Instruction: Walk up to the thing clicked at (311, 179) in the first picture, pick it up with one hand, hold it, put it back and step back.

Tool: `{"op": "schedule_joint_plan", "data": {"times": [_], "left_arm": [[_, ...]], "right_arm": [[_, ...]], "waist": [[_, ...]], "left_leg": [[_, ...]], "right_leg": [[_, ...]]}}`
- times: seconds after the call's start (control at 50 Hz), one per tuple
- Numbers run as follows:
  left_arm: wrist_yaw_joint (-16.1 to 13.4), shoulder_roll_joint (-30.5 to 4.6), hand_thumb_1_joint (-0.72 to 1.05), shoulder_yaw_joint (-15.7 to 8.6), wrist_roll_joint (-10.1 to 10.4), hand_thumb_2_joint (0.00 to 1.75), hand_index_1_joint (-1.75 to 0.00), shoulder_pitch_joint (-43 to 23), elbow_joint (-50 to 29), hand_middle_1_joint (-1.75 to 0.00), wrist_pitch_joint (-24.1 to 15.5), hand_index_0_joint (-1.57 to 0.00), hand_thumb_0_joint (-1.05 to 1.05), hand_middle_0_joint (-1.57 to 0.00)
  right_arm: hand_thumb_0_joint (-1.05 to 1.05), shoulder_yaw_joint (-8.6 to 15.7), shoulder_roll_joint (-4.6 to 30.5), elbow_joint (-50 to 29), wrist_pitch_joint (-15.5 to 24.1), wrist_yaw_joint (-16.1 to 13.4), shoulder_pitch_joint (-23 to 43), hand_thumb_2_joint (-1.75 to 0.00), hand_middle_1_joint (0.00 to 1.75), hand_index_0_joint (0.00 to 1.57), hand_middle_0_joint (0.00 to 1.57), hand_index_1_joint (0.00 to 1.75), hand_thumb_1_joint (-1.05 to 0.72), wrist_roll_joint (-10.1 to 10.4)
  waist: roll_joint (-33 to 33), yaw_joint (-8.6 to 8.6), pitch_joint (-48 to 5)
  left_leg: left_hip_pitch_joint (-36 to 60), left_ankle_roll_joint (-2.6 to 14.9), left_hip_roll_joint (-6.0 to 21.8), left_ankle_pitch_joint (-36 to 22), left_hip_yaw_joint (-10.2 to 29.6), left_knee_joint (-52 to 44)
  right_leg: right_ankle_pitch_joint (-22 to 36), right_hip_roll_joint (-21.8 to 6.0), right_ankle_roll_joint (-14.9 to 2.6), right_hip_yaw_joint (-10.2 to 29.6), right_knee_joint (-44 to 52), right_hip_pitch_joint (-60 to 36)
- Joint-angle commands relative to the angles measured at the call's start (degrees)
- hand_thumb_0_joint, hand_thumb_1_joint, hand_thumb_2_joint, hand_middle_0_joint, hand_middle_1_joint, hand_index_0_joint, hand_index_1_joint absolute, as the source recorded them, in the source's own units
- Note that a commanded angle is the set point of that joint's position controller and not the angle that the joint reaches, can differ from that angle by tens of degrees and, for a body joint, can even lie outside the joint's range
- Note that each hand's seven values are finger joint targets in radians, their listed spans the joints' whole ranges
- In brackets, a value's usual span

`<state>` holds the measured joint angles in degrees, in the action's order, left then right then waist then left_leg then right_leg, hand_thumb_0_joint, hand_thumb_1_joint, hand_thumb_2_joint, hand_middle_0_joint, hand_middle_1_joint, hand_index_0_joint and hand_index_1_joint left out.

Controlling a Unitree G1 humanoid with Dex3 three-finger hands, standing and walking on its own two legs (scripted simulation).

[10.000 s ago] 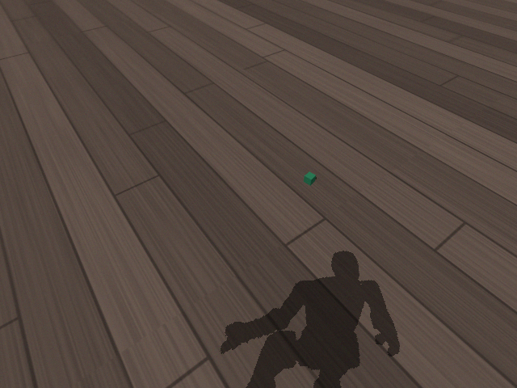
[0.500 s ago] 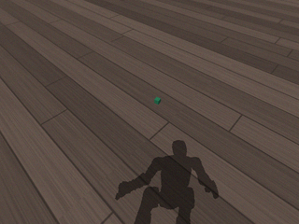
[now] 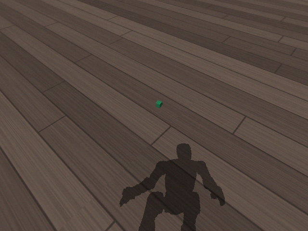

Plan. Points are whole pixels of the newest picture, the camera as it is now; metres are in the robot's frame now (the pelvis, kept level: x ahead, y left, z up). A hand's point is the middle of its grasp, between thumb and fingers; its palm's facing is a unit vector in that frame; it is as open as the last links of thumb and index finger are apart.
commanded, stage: stand
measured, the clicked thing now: (158, 104) +1.32 -0.03 -0.76
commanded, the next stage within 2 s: none
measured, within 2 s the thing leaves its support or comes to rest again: neither
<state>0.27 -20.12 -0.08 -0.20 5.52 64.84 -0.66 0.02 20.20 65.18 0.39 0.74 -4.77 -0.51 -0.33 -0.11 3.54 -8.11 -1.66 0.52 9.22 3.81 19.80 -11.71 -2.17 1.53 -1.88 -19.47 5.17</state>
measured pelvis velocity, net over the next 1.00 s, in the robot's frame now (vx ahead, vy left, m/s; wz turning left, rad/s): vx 0.00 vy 0.00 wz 0.00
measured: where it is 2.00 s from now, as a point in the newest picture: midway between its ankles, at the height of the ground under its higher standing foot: outside the picture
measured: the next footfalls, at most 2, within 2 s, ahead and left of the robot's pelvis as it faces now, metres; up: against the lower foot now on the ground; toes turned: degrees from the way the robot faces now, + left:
none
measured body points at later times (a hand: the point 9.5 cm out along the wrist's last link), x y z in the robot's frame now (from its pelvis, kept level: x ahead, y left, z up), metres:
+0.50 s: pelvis +0.00 +0.00 +0.00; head +0.01 +0.00 +0.45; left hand +0.07 +0.30 -0.13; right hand +0.07 -0.31 -0.13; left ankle +0.02 +0.14 -0.75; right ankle -0.01 -0.13 -0.75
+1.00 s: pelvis +0.00 +0.00 +0.00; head +0.01 +0.00 +0.45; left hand +0.07 +0.30 -0.13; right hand +0.07 -0.30 -0.13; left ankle +0.02 +0.14 -0.75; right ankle -0.01 -0.13 -0.75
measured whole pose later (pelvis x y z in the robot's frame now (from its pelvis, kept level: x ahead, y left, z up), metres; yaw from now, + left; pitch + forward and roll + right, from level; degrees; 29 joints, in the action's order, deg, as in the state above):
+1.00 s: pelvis +0.00 +0.00 +0.00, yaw +0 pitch -2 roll +0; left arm 0.3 -20.4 -0.1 -0.3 7.5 63.9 -0.2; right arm -0.4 20.2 65.0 0.3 0.7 -6.5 -0.6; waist -0.1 -0.1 3.2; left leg -8.1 -1.9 0.8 9.2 3.7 19.6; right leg -11.8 -1.9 1.3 -1.8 -19.5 5.3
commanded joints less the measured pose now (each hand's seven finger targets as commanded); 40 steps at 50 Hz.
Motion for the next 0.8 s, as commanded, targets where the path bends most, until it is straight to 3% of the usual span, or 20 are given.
{"op": "schedule_joint_plan", "data": {"times": [0.0, 0.08, 0.14, 0.32, 0.38, 0.44, 0.5, 0.6, 0.7, 0.78], "left_arm": [[-0.52, -12.65, 0.90, -2.47, -0.23, 0.90, -0.30, -1.99, -3.06, -0.30, -1.04, -0.20, 0.00, -0.20], [-0.54, -12.84, 0.90, -2.53, -0.19, 0.90, -0.30, -2.07, -3.18, -0.30, -1.00, -0.20, 0.00, -0.20], [-0.51, -13.10, 0.90, -2.64, -0.24, 0.90, -0.30, -2.08, -3.52, -0.30, -1.16, -0.20, 0.00, -0.20], [-0.57, -13.09, 0.90, -2.59, -0.22, 0.90, -0.30, -1.65, -3.92, -0.30, -1.14, -0.20, 0.00, -0.20], [-0.48, -12.81, 0.90, -2.50, -0.19, 0.90, -0.30, -1.53, -3.69, -0.30, -0.92, -0.20, 0.00, -0.20], [-0.49, -12.66, 0.90, -2.38, -0.21, 0.90, -0.30, -1.10, -3.92, -0.30, -1.06, -0.20, 0.00, -0.20], [-0.43, -12.81, 0.90, -2.49, -0.27, 0.90, -0.30, -1.24, -3.74, -0.30, -0.98, -0.20, 0.00, -0.20], [-0.46, -12.94, 0.90, -2.53, -0.23, 0.90, -0.30, -0.66, -3.81, -0.30, -0.90, -0.20, 0.00, -0.20], [-0.37, -13.02, 0.90, -2.57, -0.20, 0.90, -0.30, -0.79, -3.81, -0.30, -0.84, -0.20, 0.00, -0.20], [-0.38, -12.92, 0.90, -2.53, -0.29, 0.90, -0.30, -0.44, -3.97, -0.30, -0.92, -0.20, 0.00, -0.20]], "right_arm": [[0.00, 2.17, 12.30, -3.32, 1.12, -1.08, 2.42, -0.90, 0.30, 0.20, 0.20, 0.30, -0.90, 0.27], [0.00, 2.15, 12.02, -3.12, 1.08, -0.91, 2.27, -0.90, 0.30, 0.20, 0.20, 0.30, -0.90, 0.24], [0.00, 2.24, 12.41, -3.29, 1.18, -1.02, 1.96, -0.90, 0.30, 0.20, 0.20, 0.30, -0.90, 0.22], [0.00, 2.11, 12.06, -3.25, 1.10, -0.99, 1.36, -0.90, 0.30, 0.20, 0.20, 0.30, -0.90, 0.21], [0.00, 2.01, 12.19, -3.07, 1.02, -1.07, 1.29, -0.90, 0.30, 0.20, 0.20, 0.30, -0.90, 0.19], [0.00, 2.14, 12.60, -3.22, 1.10, -0.99, 1.28, -0.90, 0.30, 0.20, 0.20, 0.30, -0.90, 0.21], [0.00, 1.90, 12.28, -3.16, 1.07, -1.00, 1.12, -0.90, 0.30, 0.20, 0.20, 0.30, -0.90, 0.22], [0.00, 1.98, 12.38, -3.41, 1.13, -1.05, 1.13, -0.90, 0.30, 0.20, 0.20, 0.30, -0.90, 0.20], [0.00, 1.88, 12.30, -3.23, 1.02, -1.02, 0.66, -0.90, 0.30, 0.20, 0.20, 0.30, -0.90, 0.11], [0.00, 1.88, 12.23, -3.25, 1.10, -1.02, 0.40, -0.90, 0.30, 0.20, 0.20, 0.30, -0.90, 0.16]], "waist": [[0.31, 0.00, -4.34], [0.82, -0.06, -3.53], [0.45, 0.09, -5.58], [0.69, 0.11, -5.53], [0.23, 0.10, -3.59], [0.27, 0.06, -4.77], [-0.14, 0.17, -3.99], [0.50, -0.16, -4.18], [0.25, 0.07, -3.10], [0.50, 0.18, -4.31]], "left_leg": [[0.48, 1.83, 5.62, -7.89, 3.83, -2.96], [-0.83, 1.96, 5.57, -5.56, 4.05, -3.22], [0.94, 2.10, 5.84, -9.08, 3.69, -2.47], [1.13, 2.06, 5.88, -9.45, 3.48, -2.42], [0.08, 1.88, 5.63, -6.52, 3.68, -3.25], [0.79, 2.26, 5.96, -7.96, 3.73, -2.55], [0.23, 2.13, 5.76, -6.19, 3.74, -3.05], [0.63, 2.13, 5.88, -7.99, 3.90, -2.85], [-0.28, 2.13, 5.55, -4.27, 3.88, -3.43], [0.79, 2.25, 5.71, -6.13, 3.63, -2.74]], "right_leg": [[4.13, -5.38, -2.12, 4.80, 4.05, 0.30], [1.73, -5.42, -2.16, 4.94, 4.52, 0.11], [5.69, -5.76, -2.31, 5.13, 3.80, -0.66], [6.44, -5.62, -2.32, 5.01, 3.80, -0.70], [2.62, -5.29, -2.43, 5.05, 4.39, 0.70], [4.64, -5.49, -2.39, 5.04, 4.28, -0.06], [3.20, -5.34, -2.32, 5.04, 4.17, 0.48], [3.54, -5.21, -2.35, 4.80, 4.04, 0.38], [0.81, -5.29, -2.45, 5.22, 4.75, 1.05], [2.95, -5.44, -2.56, 5.36, 4.44, 0.65]]}}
